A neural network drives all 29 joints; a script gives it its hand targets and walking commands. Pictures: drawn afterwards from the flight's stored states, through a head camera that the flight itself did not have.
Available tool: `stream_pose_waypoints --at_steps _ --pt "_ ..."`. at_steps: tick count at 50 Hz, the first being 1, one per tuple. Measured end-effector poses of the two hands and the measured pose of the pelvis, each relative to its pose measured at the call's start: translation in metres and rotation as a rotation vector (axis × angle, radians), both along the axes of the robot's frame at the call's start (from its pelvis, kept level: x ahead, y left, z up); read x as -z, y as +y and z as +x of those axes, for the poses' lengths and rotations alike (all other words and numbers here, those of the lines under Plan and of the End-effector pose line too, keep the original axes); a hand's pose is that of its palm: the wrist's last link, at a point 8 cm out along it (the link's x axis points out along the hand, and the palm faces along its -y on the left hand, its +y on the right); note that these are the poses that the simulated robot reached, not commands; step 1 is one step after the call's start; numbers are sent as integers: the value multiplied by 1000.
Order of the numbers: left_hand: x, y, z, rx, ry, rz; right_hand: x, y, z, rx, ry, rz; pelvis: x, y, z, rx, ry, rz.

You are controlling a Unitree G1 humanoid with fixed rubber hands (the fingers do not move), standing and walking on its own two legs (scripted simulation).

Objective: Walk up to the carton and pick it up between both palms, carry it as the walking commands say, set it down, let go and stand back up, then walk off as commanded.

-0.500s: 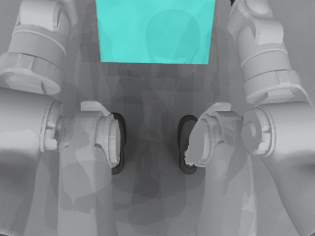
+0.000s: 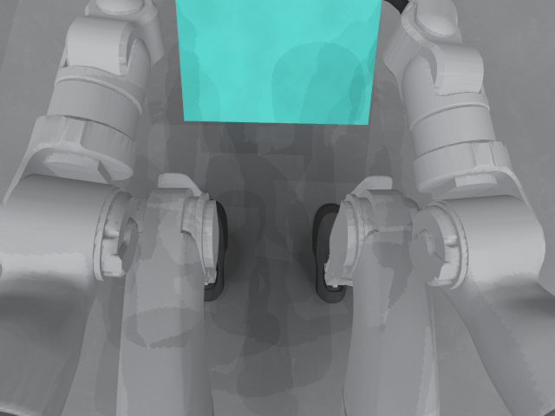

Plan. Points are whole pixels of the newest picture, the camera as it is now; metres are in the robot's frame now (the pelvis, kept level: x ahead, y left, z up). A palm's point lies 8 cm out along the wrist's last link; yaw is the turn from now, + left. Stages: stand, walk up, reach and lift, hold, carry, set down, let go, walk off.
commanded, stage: reach and lift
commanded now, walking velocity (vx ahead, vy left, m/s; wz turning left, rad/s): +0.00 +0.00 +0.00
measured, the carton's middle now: (278, 36) +0.54 +0.00 -0.21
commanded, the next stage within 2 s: none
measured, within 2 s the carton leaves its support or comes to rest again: neither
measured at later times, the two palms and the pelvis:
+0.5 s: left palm out of the picture +0.52 +0.16 -0.03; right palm out of the picture +0.52 -0.14 -0.02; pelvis -0.01 +0.00 +0.04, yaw +0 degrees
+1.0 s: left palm out of the picture +0.51 +0.15 +0.04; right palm out of the picture +0.49 -0.15 +0.04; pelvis -0.01 +0.00 +0.10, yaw +0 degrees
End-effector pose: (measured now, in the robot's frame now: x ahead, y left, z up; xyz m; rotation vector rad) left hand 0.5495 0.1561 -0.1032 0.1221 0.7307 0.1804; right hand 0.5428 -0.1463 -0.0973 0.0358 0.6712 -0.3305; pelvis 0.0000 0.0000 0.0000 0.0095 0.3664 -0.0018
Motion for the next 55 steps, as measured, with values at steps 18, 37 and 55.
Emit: stream_pose_waypoints --at_steps 18,37,55 --pt "-45 -2 -27 5 33 16 -48 0 -30 -3 38 -40 -31 4 -9 2 -74 -11" --pt "-103 -1 -31 -19 15 35 -96 2 -38 9 22 -28 -72 4 -11 3 -98 -8" --pt "-153 -5 -44 -19 1 34 -154 -1 -47 14 2 -45 -108 5 -14 4 -154 -10"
